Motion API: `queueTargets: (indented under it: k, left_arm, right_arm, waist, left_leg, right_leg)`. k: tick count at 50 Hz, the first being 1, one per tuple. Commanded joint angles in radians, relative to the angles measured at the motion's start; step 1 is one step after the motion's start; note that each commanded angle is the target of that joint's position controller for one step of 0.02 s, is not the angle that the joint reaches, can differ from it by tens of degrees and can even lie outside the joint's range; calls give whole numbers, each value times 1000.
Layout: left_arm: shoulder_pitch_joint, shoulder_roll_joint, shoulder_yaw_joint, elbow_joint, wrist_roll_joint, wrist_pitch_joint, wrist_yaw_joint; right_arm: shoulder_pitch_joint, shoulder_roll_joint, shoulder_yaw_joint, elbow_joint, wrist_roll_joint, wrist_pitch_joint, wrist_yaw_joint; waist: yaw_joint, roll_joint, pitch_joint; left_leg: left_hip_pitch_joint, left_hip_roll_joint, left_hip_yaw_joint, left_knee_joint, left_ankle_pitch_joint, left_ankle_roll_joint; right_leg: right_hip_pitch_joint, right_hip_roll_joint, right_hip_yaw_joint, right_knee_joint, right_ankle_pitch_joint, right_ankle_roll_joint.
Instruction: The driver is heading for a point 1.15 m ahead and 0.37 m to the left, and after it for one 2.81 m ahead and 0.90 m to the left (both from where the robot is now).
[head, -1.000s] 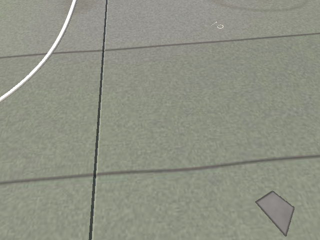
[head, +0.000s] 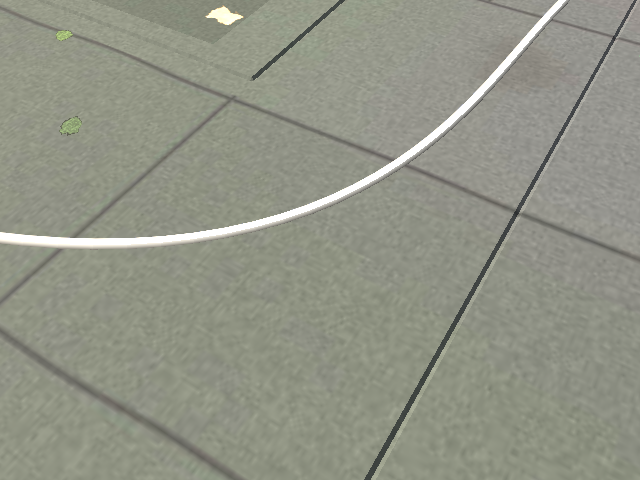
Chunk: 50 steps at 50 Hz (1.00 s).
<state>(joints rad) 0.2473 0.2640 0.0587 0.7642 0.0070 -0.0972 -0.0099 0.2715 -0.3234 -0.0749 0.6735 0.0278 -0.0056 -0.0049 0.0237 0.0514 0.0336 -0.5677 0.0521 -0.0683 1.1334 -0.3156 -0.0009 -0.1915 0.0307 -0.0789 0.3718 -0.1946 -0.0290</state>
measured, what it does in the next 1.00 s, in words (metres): walks ahead, turning left: left foot, then right foot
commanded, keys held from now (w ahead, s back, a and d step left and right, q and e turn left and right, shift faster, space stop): w+q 0.78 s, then w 0.22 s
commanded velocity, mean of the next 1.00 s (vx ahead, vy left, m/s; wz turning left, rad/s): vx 0.50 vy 0.00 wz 0.55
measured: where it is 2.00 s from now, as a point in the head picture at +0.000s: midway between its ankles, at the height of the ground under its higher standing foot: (173, 268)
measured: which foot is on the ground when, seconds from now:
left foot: up 0.00-0.28, down 0.30-0.80, up 0.82-1.00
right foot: down 0.00-0.32, up 0.34-0.78, down 0.80-1.00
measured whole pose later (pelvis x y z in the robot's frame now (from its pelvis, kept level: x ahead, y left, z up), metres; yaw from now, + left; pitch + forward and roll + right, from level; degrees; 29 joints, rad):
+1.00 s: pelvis +0.55 +0.14 +0.00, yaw +33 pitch +1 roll -1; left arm 0.28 0.27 0.05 0.79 0.00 -0.10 -0.02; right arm 0.25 -0.31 -0.06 0.69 0.02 -0.04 -0.01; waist 0.03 0.04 0.03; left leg -0.53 0.03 -0.07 1.08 -0.34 0.01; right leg -0.21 0.04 -0.02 0.38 -0.18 -0.04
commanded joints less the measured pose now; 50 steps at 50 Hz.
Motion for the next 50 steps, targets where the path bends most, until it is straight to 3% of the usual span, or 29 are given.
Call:
queueTargets:
  k: [1, 6, 9, 11, 13, 14, 15, 16, 17, 18, 19, 20, 21, 22, 25, 31, 33, 36, 38, 39, 40, 41, 42, 43, 44, 45, 46, 48, 50]
  left_arm:
    - [-25, 146, 38, -39, -3, -18, 5]
    - [-12, 183, 45, -10, -8, -4, 10]
    - [32, 210, 52, 16, -22, 10, 12]
    - [39, 232, 59, 26, -33, 22, 12]
    - [34, 266, 70, 24, -44, 35, 19]
    - [22, 270, 70, 21, -49, 43, 22]
    - [29, 242, 58, 15, -41, 44, 27]
    - [109, 117, 16, -31, 12, 33, 19]
    - [81, 110, -2, -62, 4, -2, 7]
    - [-44, 200, 22, -86, -39, -25, -4]
    - [-82, 191, 17, -104, -48, -38, -5]
    - [-77, 181, 16, -90, -26, -42, 3]
    - [-58, 189, 22, -81, -7, -35, 7]
    - [-42, 190, 24, -77, -2, -24, 6]
    - [-52, 151, 17, -77, 11, 1, 8]
    - [-278, 99, -6, -135, 0, -5, -5]
    - [-317, 112, -2, -151, -10, -12, -13]
    - [-308, 146, 12, -155, -13, -23, -22]
    - [-222, 164, 27, -135, -14, -30, -19]
    - [-124, 189, 42, -114, -6, -35, -12]
    - [27, 238, 54, -99, 11, -38, -5]
    - [123, 314, 75, -56, 19, -24, -10]
    - [122, 224, 58, -56, -13, -21, -19]
    - [79, 161, 41, -63, -15, -16, -16]
    - [29, 145, 32, -68, -4, -9, -15]
    - [1, 128, 26, -60, 2, -5, -14]
    - [-9, 113, 18, -55, 10, -7, -11]
    - [-4, 103, 15, -39, 0, -13, -10]
    - [11, 137, 23, -20, -13, -16, -9]
  right_arm:
    - [-39, -30, -6, -96, -5, -8, 6]
    - [-160, -10, 7, -119, -5, -25, 35]
    - [-239, -8, 10, -151, -1, -26, 52]
    - [-252, -27, 2, -168, -3, -23, 61]
    - [-185, -70, -21, -164, -10, -15, 61]
    - [-62, -107, -44, -134, -10, -11, 56]
    - [118, -166, -78, -84, -5, -2, 41]
    - [171, -282, -101, -72, 5, 1, 21]
    - [165, -272, -85, -114, 4, -19, 29]
    - [146, -192, -60, -104, -6, -36, 37]
    - [104, -168, -51, -96, -10, -47, 38]
    - [35, -140, -41, -100, -10, -50, 36]
    - [-16, -115, -32, -111, -18, -52, 32]
    - [-42, -108, -28, -122, -26, -52, 29]
    - [-30, -119, -30, -101, -21, -59, 12]
    - [60, -146, -38, -44, -9, -47, -13]
    - [92, -147, -40, -23, -3, -44, -14]
    - [104, -134, -38, -7, -1, -34, -19]
    - [86, -125, -38, -6, -3, -25, -20]
    - [81, -92, -26, -12, -7, -25, -17]
    - [93, -32, -2, -25, -24, -28, -14]
    - [243, 25, 16, -42, 6, -37, -13]
    - [245, -70, 4, -10, 16, -42, -17]
    - [129, -123, -11, -15, 11, -40, -16]
    - [54, -121, -11, -30, -2, -39, -18]
    - [0, -108, -11, -46, -15, -45, -16]
    - [-5, -88, -11, -50, -14, -47, -10]
    - [12, -47, -1, -43, -9, -46, -2]
    - [-32, -18, 12, -59, -19, -46, 3]
  waist:
    - [-1, -132, -1]
    - [39, -109, 21]
    - [59, -106, 47]
    - [43, -114, 46]
    - [-15, -146, -17]
    - [-91, -137, -84]
    - [-179, -99, -173]
    - [-118, 167, -261]
    - [-113, 180, -439]
    - [-157, 64, -329]
    - [-126, 35, -204]
    - [-77, -34, -133]
    - [-37, -19, -101]
    - [-14, 5, -90]
    - [-4, -5, -68]
    - [-86, 19, -13]
    - [-99, 26, -8]
    - [-83, 50, -13]
    - [-36, 80, -33]
    - [13, 68, -96]
    - [71, -28, -244]
    - [11, -366, -363]
    - [33, -295, -309]
    - [60, -197, -175]
    - [49, -127, -103]
    - [37, -111, -42]
    - [12, -130, -28]
    - [-9, -159, -36]
    - [-7, -151, -20]
  left_leg:
    - [-163, 66, -35, -75, 84, -15]
    - [-107, 52, 32, -347, 320, -3]
    - [-86, 37, 72, -451, 319, 22]
    - [-56, 13, 102, -493, 245, 54]
    - [77, -56, 158, -505, 140, 98]
    - [244, -99, 179, -546, 150, 131]
    - [527, -115, 138, -585, 192, 171]
    - [897, 142, -299, -593, 157, 305]
    - [1015, 284, -776, -786, -91, 440]
    - [942, 262, -674, -845, -99, 371]
    - [799, 226, -547, -853, -34, 337]
    - [653, 183, -443, -854, 80, 306]
    - [546, 148, -369, -868, 187, 292]
    - [477, 127, -340, -889, 243, 290]
    - [370, 95, -257, -913, 375, 299]
    - [306, 30, -200, -895, 252, 224]
    - [333, 50, -246, -866, 214, 217]
    - [424, 83, -333, -777, 205, 201]
    - [436, 76, -361, -703, 260, 179]
    - [410, 26, -330, -591, 308, 149]
    - [307, -31, -247, -325, 194, 112]
    - [-52, -177, -117, 5, -245, 33]
    - [-180, -106, -146, 138, -257, 20]
    - [-211, -74, -134, 168, -164, 15]
    - [-188, -44, -95, 151, -100, 12]
    - [-174, -21, -89, 98, -57, 13]
    - [-128, 4, -84, 52, -27, 18]
    - [-83, 20, -52, -34, -21, 16]
    - [-95, 35, -20, -143, 7, 5]
  right_leg:
    - [105, -295, 207, -220, 161, -168]
    - [134, -265, 22, -224, 272, -134]
    - [196, -289, -27, -213, 299, -116]
    - [251, -307, -58, -161, 444, -100]
    - [284, -306, -98, -3, 780, -79]
    - [250, -286, -126, 169, 870, -60]
    - [94, -250, -141, 412, 766, -24]
    - [-330, -128, -132, 789, -30, 36]
    - [-532, 8, 104, 995, -424, 49]
    - [-630, -51, 175, 1015, -334, 30]
    - [-633, -88, 161, 943, -242, 14]
    - [-575, -125, 161, 856, -177, 20]
    - [-503, -149, 166, 788, -132, 29]
    - [-450, -156, 167, 762, -105, 39]
    - [-417, -140, 139, 650, -34, 87]
    - [-339, -59, 131, 243, 288, 108]
    - [-315, -45, 147, 187, 302, 97]
    - [-290, -38, 174, 126, 210, 66]
    - [-179, -30, 151, 92, 136, 30]
    - [-19, -51, 152, 69, 140, -3]
    - [236, -207, 295, 95, 99, -65]
    - [551, -420, 775, -4, -132, -240]
    - [531, -438, 904, -72, -375, -238]
    - [413, -390, 750, -90, -361, -197]
    - [296, -347, 621, -97, -241, -173]
    - [199, -311, 531, -115, -116, -173]
    - [139, -279, 461, -135, -28, -165]
    - [102, -255, 384, -168, 69, -176]
    - [83, -264, 335, -203, 144, -199]
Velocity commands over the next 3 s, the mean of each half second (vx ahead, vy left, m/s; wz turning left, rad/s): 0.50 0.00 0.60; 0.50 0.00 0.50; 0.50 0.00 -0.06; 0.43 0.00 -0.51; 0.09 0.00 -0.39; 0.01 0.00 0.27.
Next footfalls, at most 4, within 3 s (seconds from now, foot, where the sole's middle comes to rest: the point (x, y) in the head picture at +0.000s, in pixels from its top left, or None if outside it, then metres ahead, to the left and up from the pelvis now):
0.30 left None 0.32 0.17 -0.78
0.80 right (316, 400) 0.65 0.07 -0.78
1.28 left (158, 367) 0.73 0.44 -0.78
1.80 right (216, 242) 1.10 0.35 -0.78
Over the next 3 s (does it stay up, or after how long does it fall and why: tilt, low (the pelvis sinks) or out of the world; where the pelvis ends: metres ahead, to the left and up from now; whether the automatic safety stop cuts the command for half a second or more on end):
stays up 1.14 0.47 -0.01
